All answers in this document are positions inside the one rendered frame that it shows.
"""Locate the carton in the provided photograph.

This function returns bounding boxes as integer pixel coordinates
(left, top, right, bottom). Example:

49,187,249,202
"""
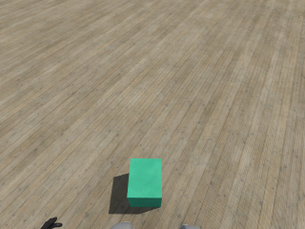
127,158,162,207

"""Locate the left robot hand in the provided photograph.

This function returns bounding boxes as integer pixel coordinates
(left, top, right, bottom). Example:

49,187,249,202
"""
40,217,63,229

